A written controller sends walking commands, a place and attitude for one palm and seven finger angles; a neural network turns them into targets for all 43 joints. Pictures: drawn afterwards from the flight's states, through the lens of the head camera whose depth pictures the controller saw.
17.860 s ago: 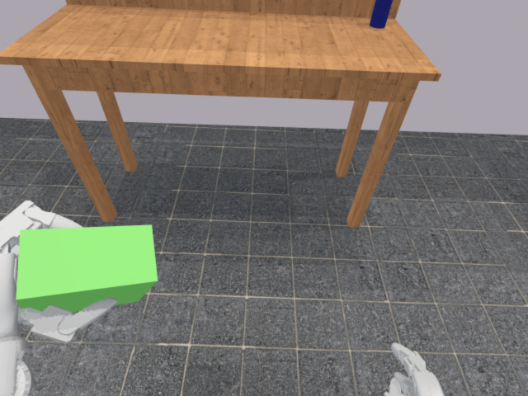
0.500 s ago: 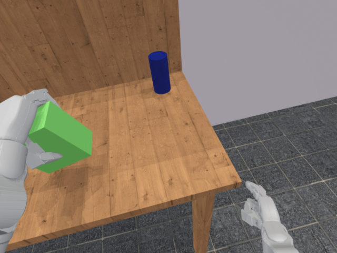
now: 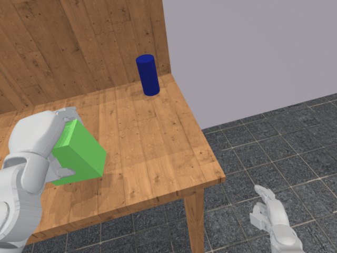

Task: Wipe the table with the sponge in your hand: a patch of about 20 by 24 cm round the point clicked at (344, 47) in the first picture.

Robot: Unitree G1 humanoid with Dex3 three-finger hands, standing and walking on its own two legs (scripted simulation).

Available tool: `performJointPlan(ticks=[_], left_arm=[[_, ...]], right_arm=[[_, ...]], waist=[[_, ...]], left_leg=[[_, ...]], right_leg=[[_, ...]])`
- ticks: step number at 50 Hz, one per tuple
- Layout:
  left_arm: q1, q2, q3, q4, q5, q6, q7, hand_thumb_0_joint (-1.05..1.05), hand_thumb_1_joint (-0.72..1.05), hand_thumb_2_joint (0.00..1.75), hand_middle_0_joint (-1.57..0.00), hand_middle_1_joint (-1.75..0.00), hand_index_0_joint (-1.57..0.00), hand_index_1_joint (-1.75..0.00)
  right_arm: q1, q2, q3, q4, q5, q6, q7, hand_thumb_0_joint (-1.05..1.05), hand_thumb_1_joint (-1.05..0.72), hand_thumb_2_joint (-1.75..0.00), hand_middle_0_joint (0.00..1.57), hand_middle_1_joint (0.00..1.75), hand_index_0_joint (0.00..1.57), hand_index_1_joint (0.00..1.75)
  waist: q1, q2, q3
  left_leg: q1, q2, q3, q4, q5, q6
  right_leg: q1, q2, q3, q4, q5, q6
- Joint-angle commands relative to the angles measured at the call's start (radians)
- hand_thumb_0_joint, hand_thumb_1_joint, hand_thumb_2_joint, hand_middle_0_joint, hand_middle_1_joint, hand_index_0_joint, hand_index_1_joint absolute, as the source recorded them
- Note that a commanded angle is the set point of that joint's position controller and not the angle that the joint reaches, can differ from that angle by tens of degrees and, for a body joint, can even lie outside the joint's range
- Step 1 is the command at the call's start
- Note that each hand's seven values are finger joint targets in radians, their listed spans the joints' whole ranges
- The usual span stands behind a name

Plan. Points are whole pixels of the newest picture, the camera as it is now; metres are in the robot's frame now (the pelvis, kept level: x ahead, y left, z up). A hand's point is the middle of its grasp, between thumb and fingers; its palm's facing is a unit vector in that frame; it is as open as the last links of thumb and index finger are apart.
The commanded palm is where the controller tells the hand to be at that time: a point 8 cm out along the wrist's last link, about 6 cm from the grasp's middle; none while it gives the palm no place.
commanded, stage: turn the palm down, sponge in hand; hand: left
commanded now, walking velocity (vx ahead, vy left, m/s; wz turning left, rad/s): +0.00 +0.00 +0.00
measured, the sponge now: (71, 159) +0.24 +0.26 +0.14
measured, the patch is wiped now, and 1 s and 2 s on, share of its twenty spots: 0.05 0.05 0.05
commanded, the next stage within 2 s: move the sponge above the wiping area in 0.24 s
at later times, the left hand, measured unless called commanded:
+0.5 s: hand (63, 137) +0.25 +0.25 +0.21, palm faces +0.22 -0.10 -0.97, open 10.4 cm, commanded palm +0.20 +0.27 +0.29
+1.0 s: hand (51, 127) +0.26 +0.27 +0.22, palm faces +0.33 -0.08 -0.94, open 10.4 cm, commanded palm +0.20 +0.28 +0.28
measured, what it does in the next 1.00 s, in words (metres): stands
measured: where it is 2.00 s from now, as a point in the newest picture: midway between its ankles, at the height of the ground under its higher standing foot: outside the picture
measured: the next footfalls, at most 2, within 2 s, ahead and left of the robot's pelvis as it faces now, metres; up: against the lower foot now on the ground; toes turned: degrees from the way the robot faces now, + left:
none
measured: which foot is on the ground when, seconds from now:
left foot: down 0.00-1.00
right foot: down 0.00-1.00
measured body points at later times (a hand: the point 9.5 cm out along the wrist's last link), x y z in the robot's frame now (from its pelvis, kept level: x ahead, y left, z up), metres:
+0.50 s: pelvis +0.01 +0.00 +0.00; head -0.01 -0.05 +0.45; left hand +0.23 +0.25 +0.26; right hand +0.27 -0.20 -0.07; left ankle +0.05 +0.13 -0.74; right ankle +0.02 -0.10 -0.74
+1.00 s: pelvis +0.01 +0.02 +0.00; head -0.01 -0.03 +0.45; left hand +0.24 +0.27 +0.27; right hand +0.28 -0.16 -0.06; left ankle +0.05 +0.13 -0.74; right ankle +0.02 -0.09 -0.74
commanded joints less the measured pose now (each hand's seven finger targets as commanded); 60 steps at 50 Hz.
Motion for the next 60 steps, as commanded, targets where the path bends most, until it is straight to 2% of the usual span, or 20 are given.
performJointPlan(ticks=[1, 2, 3, 4, 7, 10, 13, 18, 22, 23, 27, 30, 33, 37, 42, 43, 47, 55, 58, 60], left_arm=[[-0.446, 0.458, 0.355, -0.259, 0.120, -0.058, 0.138, 0.00, 0.10, 1.30, -1.20, -1.60, -1.20, -1.60], [-0.445, 0.478, 0.391, -0.216, 0.113, -0.045, 0.152, 0.00, 0.10, 1.30, -1.20, -1.60, -1.20, -1.60], [-0.443, 0.391, 0.324, -0.160, 0.089, -0.045, 0.152, 0.00, 0.10, 1.30, -1.20, -1.60, -1.20, -1.60], [-0.422, 0.397, 0.344, -0.113, 0.075, -0.048, 0.155, 0.00, 0.10, 1.30, -1.20, -1.60, -1.20, -1.60], [-0.323, 0.284, 0.290, 0.080, 0.014, -0.019, 0.119, 0.00, 0.10, 1.30, -1.20, -1.60, -1.20, -1.60], [-0.216, 0.241, 0.240, 0.095, -0.019, -0.023, 0.066, 0.00, 0.10, 1.30, -1.20, -1.60, -1.20, -1.60], [-0.174, 0.162, 0.169, 0.044, -0.028, -0.025, 0.044, 0.00, 0.10, 1.30, -1.20, -1.60, -1.20, -1.60], [-0.350, 0.326, 0.254, -0.263, 0.042, -0.049, 0.082, 0.00, 0.10, 1.30, -1.20, -1.60, -1.20, -1.60], [-0.437, 0.474, 0.380, -0.284, 0.116, -0.052, 0.143, 0.00, 0.10, 1.30, -1.20, -1.60, -1.20, -1.60], [-0.435, 0.397, 0.318, -0.281, 0.108, -0.057, 0.152, 0.00, 0.10, 1.30, -1.20, -1.60, -1.20, -1.60], [-0.335, 0.304, 0.309, -0.066, 0.056, -0.025, 0.153, 0.00, 0.10, 1.30, -1.20, -1.60, -1.20, -1.60], [-0.244, 0.215, 0.238, 0.012, 0.017, -0.017, 0.106, 0.00, 0.10, 1.30, -1.20, -1.60, -1.20, -1.60], [-0.140, 0.111, 0.162, 0.001, -0.019, -0.012, 0.077, 0.00, 0.10, 1.30, -1.20, -1.60, -1.20, -1.60], [-0.185, 0.114, 0.136, -0.214, 0.006, -0.013, 0.085, 0.00, 0.10, 1.30, -1.20, -1.60, -1.20, -1.60], [-0.448, 0.315, 0.229, -0.375, 0.114, -0.022, 0.155, 0.00, 0.10, 1.30, -1.20, -1.60, -1.20, -1.60], [-0.488, 0.288, 0.198, -0.343, 0.125, -0.028, 0.168, 0.00, 0.10, 1.30, -1.20, -1.60, -1.20, -1.60], [-0.449, 0.289, 0.229, -0.114, 0.135, -0.001, 0.180, 0.00, 0.10, 1.30, -1.20, -1.60, -1.20, -1.60], [-0.139, 0.056, 0.089, -0.063, 0.031, 0.034, 0.076, 0.00, 0.10, 1.30, -1.20, -1.60, -1.20, -1.60], [-0.162, 0.075, 0.096, -0.115, 0.040, 0.032, 0.077, 0.00, 0.10, 1.30, -1.20, -1.60, -1.20, -1.60], [-0.251, 0.165, 0.139, -0.156, 0.082, 0.017, 0.094, 0.00, 0.10, 1.30, -1.20, -1.60, -1.20, -1.60]], right_arm=[[-0.266, -0.050, -0.030, -0.190, -0.018, -0.071, -0.005, 0.00, -0.90, -0.90, 0.20, 0.30, 0.20, 0.30], [-0.295, -0.050, -0.028, -0.181, -0.006, -0.075, -0.002, 0.00, -0.90, -0.90, 0.20, 0.30, 0.20, 0.30], [-0.258, -0.049, -0.035, -0.176, -0.009, -0.066, -0.001, 0.00, -0.90, -0.90, 0.20, 0.30, 0.20, 0.30], [-0.236, -0.051, -0.039, -0.162, 0.000, -0.058, 0.004, 0.00, -0.90, -0.90, 0.20, 0.30, 0.20, 0.30], [-0.274, -0.055, -0.037, -0.154, 0.028, -0.049, 0.013, 0.00, -0.90, -0.90, 0.20, 0.30, 0.20, 0.30], [-0.221, -0.072, -0.035, -0.183, 0.025, -0.032, 0.016, 0.00, -0.90, -0.90, 0.20, 0.30, 0.20, 0.30], [-0.245, -0.066, -0.029, -0.210, 0.031, -0.044, 0.017, 0.00, -0.90, -0.90, 0.20, 0.30, 0.20, 0.30], [-0.290, -0.053, -0.029, -0.242, 0.003, -0.080, -0.001, 0.00, -0.90, -0.90, 0.20, 0.30, 0.20, 0.30], [-0.288, -0.053, -0.031, -0.201, -0.011, -0.087, -0.006, 0.00, -0.90, -0.90, 0.20, 0.30, 0.20, 0.30], [-0.259, -0.045, -0.035, -0.202, -0.018, -0.079, -0.003, 0.00, -0.90, -0.90, 0.20, 0.30, 0.20, 0.30], [-0.275, -0.043, -0.036, -0.167, 0.012, -0.057, 0.014, 0.00, -0.90, -0.90, 0.20, 0.30, 0.20, 0.30], [-0.223, -0.058, -0.036, -0.175, 0.018, -0.028, 0.020, 0.00, -0.90, -0.90, 0.20, 0.30, 0.20, 0.30], [-0.236, -0.056, -0.027, -0.204, 0.029, -0.029, 0.027, 0.00, -0.90, -0.90, 0.20, 0.30, 0.20, 0.30], [-0.319, -0.029, -0.012, -0.237, 0.031, -0.048, 0.026, 0.00, -0.90, -0.90, 0.20, 0.30, 0.20, 0.30], [-0.309, -0.034, -0.013, -0.221, -0.009, -0.069, 0.002, 0.00, -0.90, -0.90, 0.20, 0.30, 0.20, 0.30], [-0.269, -0.034, -0.020, -0.213, -0.021, -0.067, -0.003, 0.00, -0.90, -0.90, 0.20, 0.30, 0.20, 0.30], [-0.280, -0.036, -0.017, -0.166, 0.000, -0.043, 0.004, 0.00, -0.90, -0.90, 0.20, 0.30, 0.20, 0.30], [-0.272, -0.041, -0.018, -0.204, 0.025, -0.008, 0.037, 0.00, -0.90, -0.90, 0.20, 0.30, 0.20, 0.30], [-0.277, -0.046, -0.015, -0.219, 0.023, -0.017, 0.030, 0.00, -0.90, -0.90, 0.20, 0.30, 0.20, 0.30], [-0.269, -0.053, -0.020, -0.215, 0.011, -0.023, 0.018, 0.00, -0.90, -0.90, 0.20, 0.30, 0.20, 0.30]], waist=[[0.030, 0.038, -0.309], [0.041, 0.025, -0.266], [0.024, -0.017, -0.232], [0.021, -0.041, -0.222], [0.012, -0.152, -0.084], [0.000, -0.211, -0.103], [-0.007, -0.180, -0.106], [0.019, -0.038, -0.299], [0.040, 0.027, -0.320], [0.028, 0.028, -0.315], [0.025, -0.073, -0.165], [0.006, -0.165, -0.119], [0.004, -0.158, -0.105], [0.005, -0.070, -0.212], [0.017, 0.049, -0.301], [0.012, 0.049, -0.312], [0.020, -0.011, -0.200], [0.005, -0.127, -0.159], [-0.003, -0.135, -0.173], [-0.006, -0.116, -0.207]], left_leg=[[0.114, -0.057, -0.063, -0.028, 0.174, 0.030], [0.099, -0.060, -0.075, -0.034, 0.147, 0.025], [0.087, -0.041, -0.057, -0.031, 0.150, 0.027], [0.096, -0.040, -0.061, -0.042, 0.150, 0.023], [0.049, -0.032, -0.053, -0.050, 0.086, 0.019], [0.015, -0.021, -0.028, -0.040, 0.064, 0.027], [0.005, -0.016, -0.019, -0.034, 0.024, 0.030], [0.081, -0.040, -0.031, -0.015, 0.115, 0.040], [0.121, -0.057, -0.061, -0.023, 0.198, 0.032], [0.118, -0.046, -0.047, -0.026, 0.219, 0.034], [0.094, -0.030, -0.062, -0.057, 0.171, 0.019], [0.055, -0.013, -0.042, -0.076, 0.110, 0.021], [0.023, -0.003, -0.035, -0.089, 0.047, 0.022], [0.076, -0.023, -0.041, -0.087, 0.052, 0.029], [0.133, -0.037, -0.071, -0.085, 0.120, 0.034], [0.139, -0.032, -0.061, -0.082, 0.144, 0.035], [0.121, -0.034, -0.078, -0.112, 0.127, 0.021], [0.065, -0.012, -0.042, -0.109, 0.100, 0.025], [0.054, -0.013, -0.039, -0.107, 0.045, 0.032], [0.073, -0.022, -0.044, -0.100, 0.053, 0.036]], right_leg=[[0.092, -0.018, 0.174, -0.115, 0.095, -0.042], [0.077, 0.004, 0.212, -0.129, 0.055, -0.057], [0.076, -0.015, 0.170, -0.134, 0.087, -0.046], [0.071, -0.012, 0.181, -0.146, 0.095, -0.036], [0.000, -0.007, 0.191, -0.184, 0.044, -0.021], [0.016, -0.036, 0.134, -0.173, 0.079, 0.015], [-0.009, -0.042, 0.109, -0.177, 0.018, 0.019], [0.083, -0.044, 0.128, -0.109, 0.085, -0.004], [0.098, -0.004, 0.184, -0.097, 0.142, -0.044], [0.111, -0.017, 0.138, -0.093, 0.175, -0.041], [0.049, 0.003, 0.172, -0.143, 0.137, -0.041], [0.025, -0.014, 0.097, -0.159, 0.115, -0.002], [0.016, -0.017, 0.063, -0.159, 0.081, 0.004], [0.049, -0.007, 0.081, -0.133, 0.066, -0.005], [0.092, 0.021, 0.126, -0.112, 0.060, -0.040], [0.101, 0.010, 0.091, -0.110, 0.073, -0.041], [0.068, 0.033, 0.147, -0.157, 0.047, -0.061], [0.062, -0.002, 0.053, -0.155, 0.130, -0.008], [0.051, 0.001, 0.056, -0.155, 0.066, -0.008], [0.060, 0.001, 0.075, -0.149, 0.049, -0.012]])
